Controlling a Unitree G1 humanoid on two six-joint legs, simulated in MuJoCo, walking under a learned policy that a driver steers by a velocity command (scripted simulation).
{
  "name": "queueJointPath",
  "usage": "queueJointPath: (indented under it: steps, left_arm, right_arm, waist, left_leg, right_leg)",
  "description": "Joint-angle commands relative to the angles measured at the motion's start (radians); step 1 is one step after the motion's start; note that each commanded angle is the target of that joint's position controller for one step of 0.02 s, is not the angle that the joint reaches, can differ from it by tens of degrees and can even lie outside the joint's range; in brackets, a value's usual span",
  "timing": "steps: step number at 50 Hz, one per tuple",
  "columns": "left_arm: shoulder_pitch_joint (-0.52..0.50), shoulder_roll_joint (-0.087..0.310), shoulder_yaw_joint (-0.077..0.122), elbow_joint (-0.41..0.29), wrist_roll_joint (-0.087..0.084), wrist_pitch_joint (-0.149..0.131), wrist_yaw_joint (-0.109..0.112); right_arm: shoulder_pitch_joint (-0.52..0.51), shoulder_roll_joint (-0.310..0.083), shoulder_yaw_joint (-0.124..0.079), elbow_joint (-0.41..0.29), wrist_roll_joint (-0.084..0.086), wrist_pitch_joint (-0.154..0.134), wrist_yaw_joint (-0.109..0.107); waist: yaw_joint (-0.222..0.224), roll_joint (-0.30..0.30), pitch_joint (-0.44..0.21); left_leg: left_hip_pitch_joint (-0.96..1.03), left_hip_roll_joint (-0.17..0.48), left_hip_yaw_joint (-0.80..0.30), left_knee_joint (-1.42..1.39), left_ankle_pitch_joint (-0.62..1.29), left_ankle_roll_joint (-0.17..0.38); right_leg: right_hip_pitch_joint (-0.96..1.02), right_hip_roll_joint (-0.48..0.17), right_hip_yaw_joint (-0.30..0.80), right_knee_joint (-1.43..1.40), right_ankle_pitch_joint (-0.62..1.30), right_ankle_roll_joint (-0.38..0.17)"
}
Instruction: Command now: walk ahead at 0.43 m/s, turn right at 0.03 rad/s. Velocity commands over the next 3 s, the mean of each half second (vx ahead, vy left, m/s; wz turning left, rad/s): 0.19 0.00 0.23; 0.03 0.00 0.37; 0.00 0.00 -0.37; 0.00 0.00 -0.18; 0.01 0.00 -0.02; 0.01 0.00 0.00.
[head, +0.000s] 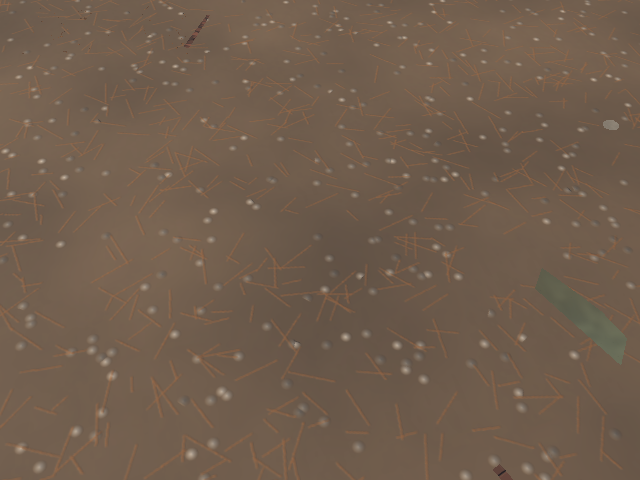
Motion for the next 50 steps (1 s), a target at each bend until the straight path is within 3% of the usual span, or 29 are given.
queueJointPath:
  steps: [1,4,5,6,7,8,9,10,11,12,13,16,21,27,30,31,32,33,34,35,36,37,38,40,44,48,50]
  left_arm:
    - [-0.099,0.031,-0.004,-0.077,-0.005,-0.017,0.006]
    - [-0.018,0.052,0.004,-0.045,0.0,-0.034,0.023]
    - [0.076,0.07,0.012,-0.008,0.004,-0.043,0.03]
    - [0.184,0.092,0.021,0.03,0.017,-0.06,0.038]
    - [0.312,0.159,0.035,0.053,0.039,-0.073,0.049]
    - [0.342,0.219,0.05,0.049,0.03,-0.062,0.042]
    - [0.33,0.184,0.049,0.033,-0.027,-0.045,0.036]
    - [0.223,0.144,0.041,0.013,-0.033,-0.036,0.041]
    - [0.14,0.088,0.023,-0.002,-0.029,-0.034,0.049]
    - [0.113,0.063,0.014,-0.001,-0.026,-0.035,0.059]
    - [0.107,0.062,0.014,0.003,-0.026,-0.032,0.067]
    - [0.118,0.087,0.023,0.0,-0.017,-0.036,0.073]
    - [0.11,0.096,0.03,-0.007,-0.007,-0.013,0.081]
    - [0.147,0.152,0.053,-0.007,0.001,0.021,0.072]
    - [0.139,0.181,0.066,-0.01,-0.003,0.037,0.069]
    - [0.145,0.186,0.071,-0.006,-0.003,0.044,0.067]
    - [0.182,0.166,0.072,0.004,0.002,0.054,0.062]
    - [0.203,0.079,0.053,-0.036,-0.004,0.062,0.054]
    - [0.078,0.097,0.052,-0.079,-0.005,0.078,0.069]
    - [0.073,0.1,0.052,-0.08,-0.012,0.088,0.069]
    - [0.095,0.098,0.053,-0.068,-0.022,0.085,0.066]
    - [0.117,0.106,0.057,-0.054,-0.019,0.077,0.064]
    - [0.141,0.123,0.062,-0.039,-0.002,0.073,0.06]
    - [0.163,0.118,0.064,-0.029,-0.002,0.074,0.053]
    - [0.136,0.092,0.052,-0.037,-0.013,0.09,0.057]
    - [0.152,0.061,0.03,-0.011,-0.019,0.094,0.058]
    - [0.156,0.085,0.033,-0.01,-0.026,0.088,0.06]
  right_arm:
    - [0.038,-0.135,-0.021,-0.024,-0.004,-0.009,-0.009]
    - [0.024,-0.142,-0.02,-0.012,-0.009,-0.002,-0.021]
    - [0.006,-0.146,-0.02,-0.012,-0.005,0.0,-0.025]
    - [0.004,-0.139,-0.017,-0.011,0.008,0.003,-0.027]
    - [0.016,-0.109,-0.005,-0.042,0.022,0.0,-0.029]
    - [0.197,-0.005,0.013,-0.024,0.062,0.012,-0.037]
    - [0.188,-0.098,-0.015,0.007,0.038,0.035,-0.053]
    - [0.103,-0.106,-0.022,-0.015,0.021,0.046,-0.051]
    - [0.015,-0.103,-0.024,-0.036,-0.002,0.053,-0.046]
    - [-0.028,-0.105,-0.033,-0.047,-0.014,0.064,-0.037]
    - [-0.014,-0.094,-0.036,-0.048,-0.02,0.079,-0.028]
    - [0.015,-0.058,-0.042,-0.052,-0.018,0.113,-0.02]
    - [-0.118,-0.066,-0.046,-0.124,-0.028,0.152,-0.01]
    - [-0.213,-0.083,-0.042,-0.202,-0.02,0.16,0.009]
    - [-0.203,-0.083,-0.042,-0.229,-0.012,0.15,0.013]
    - [-0.172,-0.086,-0.043,-0.226,-0.011,0.139,0.011]
    - [-0.139,-0.124,-0.052,-0.217,-0.014,0.126,0.005]
    - [-0.147,-0.253,-0.079,-0.243,-0.021,0.116,-0.007]
    - [-0.098,-0.309,-0.099,-0.23,-0.022,0.116,-0.017]
    - [-0.096,-0.263,-0.091,-0.219,-0.017,0.118,-0.024]
    - [-0.158,-0.229,-0.081,-0.229,-0.009,0.12,-0.028]
    - [-0.236,-0.208,-0.073,-0.255,-0.009,0.124,-0.029]
    - [-0.269,-0.178,-0.063,-0.272,-0.003,0.122,-0.03]
    - [-0.25,-0.153,-0.052,-0.273,0.002,0.112,-0.025]
    - [-0.203,-0.159,-0.046,-0.249,-0.006,0.101,-0.032]
    - [-0.227,-0.118,-0.016,-0.224,-0.024,0.096,-0.04]
    - [-0.236,-0.163,-0.024,-0.209,-0.023,0.099,-0.044]
  waist:
    - [0.002,0.112,0.046]
    - [0.04,0.138,0.0]
    - [0.079,0.134,-0.039]
    - [0.126,0.096,-0.091]
    - [0.154,0.02,-0.21]
    - [0.096,-0.188,-0.4]
    - [0.108,-0.045,-0.434]
    - [0.084,-0.047,-0.311]
    - [0.065,-0.023,-0.174]
    - [0.047,-0.037,-0.104]
    - [0.026,-0.048,-0.083]
    - [-0.006,-0.027,-0.122]
    - [0.011,-0.079,-0.071]
    - [0.056,-0.068,-0.08]
    - [0.047,-0.063,-0.083]
    - [0.03,-0.032,-0.085]
    - [0.024,0.071,-0.073]
    - [0.047,0.356,-0.058]
    - [-0.013,0.305,0.016]
    - [0.013,0.197,0.01]
    - [0.046,0.169,0.014]
    - [0.073,0.17,-0.007]
    - [0.077,0.182,-0.037]
    - [0.074,0.14,-0.102]
    - [0.045,0.15,-0.082]
    - [0.031,0.168,-0.071]
    - [0.035,0.167,-0.053]
  left_leg:
    - [-0.046,0.251,-0.098,-0.009,0.577,0.099]
    - [0.019,0.262,-0.095,0.135,0.809,0.062]
    - [0.03,0.248,-0.094,0.232,0.846,0.044]
    - [-0.026,0.207,-0.078,0.384,0.769,0.02]
    - [-0.207,0.162,-0.063,0.606,0.408,-0.005]
    - [-0.423,0.015,-0.02,0.95,-0.431,-0.032]
    - [-0.441,0.031,-0.12,1.032,-0.437,-0.03]
    - [-0.496,0.061,-0.108,1.06,-0.375,-0.038]
    - [-0.514,0.098,-0.099,1.018,-0.303,-0.045]
    - [-0.498,0.118,-0.099,0.978,-0.255,-0.053]
    - [-0.448,0.122,-0.086,0.961,-0.22,-0.066]
    - [-0.398,0.102,-0.06,0.975,-0.174,-0.079]
    - [-0.458,0.14,-0.036,0.798,-0.098,-0.082]
    - [-0.391,0.128,0.022,0.61,-0.177,-0.059]
    - [-0.31,0.11,0.043,0.455,-0.174,-0.032]
    - [-0.234,0.098,0.038,0.337,-0.095,-0.018]
    - [-0.173,0.135,-0.066,0.175,-0.039,0.004]
    - [-0.103,0.413,-0.461,0.055,0.118,0.087]
    - [-0.214,0.484,-0.537,0.061,0.36,0.208]
    - [-0.207,0.426,-0.437,0.091,0.387,0.216]
    - [-0.219,0.359,-0.36,0.096,0.342,0.184]
    - [-0.19,0.305,-0.306,0.098,0.318,0.149]
    - [-0.163,0.282,-0.273,0.112,0.405,0.146]
    - [-0.116,0.277,-0.248,0.132,0.521,0.154]
    - [-0.075,0.289,-0.269,0.118,0.438,0.158]
    - [-0.153,0.284,-0.225,0.104,0.316,0.135]
    - [-0.171,0.295,-0.235,0.131,0.312,0.133]
  right_leg:
    - [0.076,0.055,-0.059,-0.112,0.049,-0.008]
    - [0.198,0.1,-0.048,-0.177,-0.002,-0.046]
    - [0.294,0.123,-0.048,-0.235,0.014,-0.063]
    - [0.463,0.103,-0.038,-0.323,0.166,-0.081]
    - [0.728,-0.093,0.116,-0.245,0.581,-0.116]
    - [0.982,-0.405,0.399,-0.171,1.073,-0.293]
    - [0.913,-0.373,0.388,-0.19,1.058,-0.319]
    - [0.784,-0.335,0.313,-0.27,0.835,-0.309]
    - [0.635,-0.274,0.232,-0.341,0.686,-0.258]
    - [0.537,-0.231,0.163,-0.384,0.627,-0.219]
    - [0.457,-0.203,0.101,-0.41,0.595,-0.196]
    - [0.391,-0.195,0.023,-0.433,0.533,-0.21]
    - [0.347,-0.191,-0.027,-0.497,0.055,-0.204]
    - [0.389,-0.25,-0.039,-0.457,-0.096,-0.204]
    - [0.399,-0.262,-0.062,-0.377,-0.079,-0.159]
    - [0.368,-0.248,-0.095,-0.318,-0.088,-0.112]
    - [0.314,-0.196,-0.146,-0.19,-0.168,-0.04]
    - [0.088,-0.04,-0.242,0.071,-0.476,0.054]
    - [0.017,0.064,-0.092,0.229,-0.582,0.068]
    - [0.02,0.048,-0.02,0.315,-0.516,0.07]
    - [0.024,0.046,0.007,0.324,-0.426,0.063]
    - [0.022,0.048,0.018,0.318,-0.359,0.051]
    - [0.035,0.058,0.008,0.345,-0.321,0.047]
    - [0.071,0.067,0.009,0.376,-0.306,0.051]
    - [0.101,0.059,0.019,0.228,-0.32,0.059]
    - [0.311,0.066,0.008,-0.027,-0.345,0.038]
    - [0.36,0.09,-0.009,-0.106,-0.338,0.023]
